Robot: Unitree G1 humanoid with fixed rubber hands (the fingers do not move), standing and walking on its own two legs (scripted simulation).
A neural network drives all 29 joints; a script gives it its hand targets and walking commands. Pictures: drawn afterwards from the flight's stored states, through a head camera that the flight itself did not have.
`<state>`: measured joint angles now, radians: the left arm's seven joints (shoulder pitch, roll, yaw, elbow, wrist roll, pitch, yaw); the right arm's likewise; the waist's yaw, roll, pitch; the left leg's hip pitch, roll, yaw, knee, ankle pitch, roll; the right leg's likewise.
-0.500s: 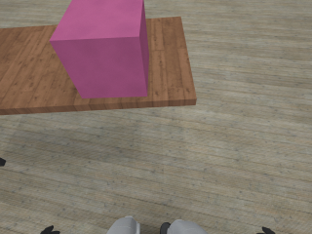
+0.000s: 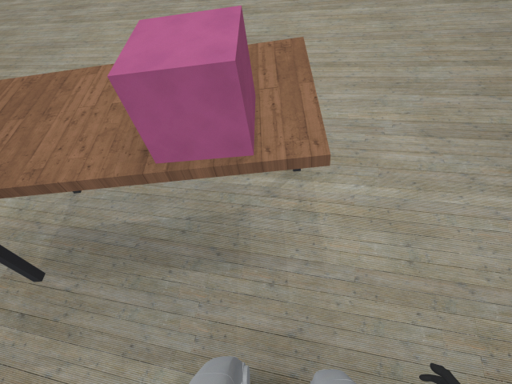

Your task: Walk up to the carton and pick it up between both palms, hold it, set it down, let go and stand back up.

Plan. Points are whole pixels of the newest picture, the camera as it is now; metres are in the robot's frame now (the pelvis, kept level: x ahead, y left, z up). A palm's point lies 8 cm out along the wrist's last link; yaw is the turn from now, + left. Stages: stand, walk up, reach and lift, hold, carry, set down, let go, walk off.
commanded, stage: walk up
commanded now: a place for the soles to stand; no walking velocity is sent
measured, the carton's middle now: (196, 87) +0.77 +0.17 +0.04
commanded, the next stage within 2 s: none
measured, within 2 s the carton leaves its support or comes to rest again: neither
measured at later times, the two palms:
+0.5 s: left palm out of the picture +0.09 +0.47 -0.12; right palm out of the picture +0.11 -0.18 -0.04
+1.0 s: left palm out of the picture +0.10 +0.42 -0.11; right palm (418, 371) +0.15 -0.22 -0.08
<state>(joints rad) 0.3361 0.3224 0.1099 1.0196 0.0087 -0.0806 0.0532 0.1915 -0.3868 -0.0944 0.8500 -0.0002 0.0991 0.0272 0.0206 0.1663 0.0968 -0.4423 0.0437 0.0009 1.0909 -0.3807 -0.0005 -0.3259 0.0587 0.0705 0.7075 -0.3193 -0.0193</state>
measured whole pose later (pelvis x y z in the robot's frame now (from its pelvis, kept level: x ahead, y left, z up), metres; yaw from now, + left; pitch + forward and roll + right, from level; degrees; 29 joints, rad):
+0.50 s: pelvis +0.05 +0.15 +0.02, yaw -2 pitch -1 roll -5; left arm 0.25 0.40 0.08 0.98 0.01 -0.02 0.04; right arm 0.27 -0.39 -0.09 0.85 0.00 -0.03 0.00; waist 0.02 -0.03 0.10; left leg -0.29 0.00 0.02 0.55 -0.26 0.04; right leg -0.42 0.05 0.15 1.09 -0.32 0.00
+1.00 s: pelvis +0.07 +0.10 +0.01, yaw -1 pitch -2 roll +0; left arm 0.24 0.39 0.05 1.02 0.01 0.00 0.03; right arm 0.23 -0.38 -0.06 0.85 0.00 -0.01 -0.01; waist 0.02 -0.04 0.06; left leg -0.27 -0.02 0.03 0.61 -0.31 0.04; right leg -0.34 0.00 0.08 0.65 -0.33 0.00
